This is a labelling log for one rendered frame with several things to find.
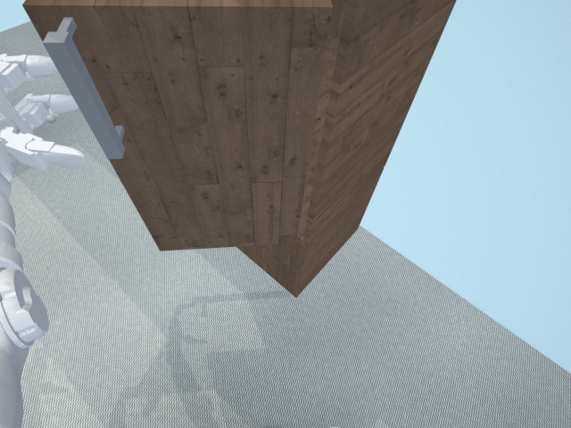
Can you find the handle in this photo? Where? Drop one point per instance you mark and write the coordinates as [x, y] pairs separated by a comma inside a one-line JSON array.
[[73, 70]]

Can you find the robot left upper arm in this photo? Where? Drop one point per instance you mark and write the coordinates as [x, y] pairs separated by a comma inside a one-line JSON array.
[[23, 319]]

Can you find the cupboard door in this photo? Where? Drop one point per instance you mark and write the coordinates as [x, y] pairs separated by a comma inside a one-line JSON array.
[[218, 100]]

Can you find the left robot forearm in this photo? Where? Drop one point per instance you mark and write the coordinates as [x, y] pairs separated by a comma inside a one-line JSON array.
[[9, 256]]

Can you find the left robot hand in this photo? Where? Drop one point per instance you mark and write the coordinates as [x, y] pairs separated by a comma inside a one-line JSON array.
[[30, 113]]

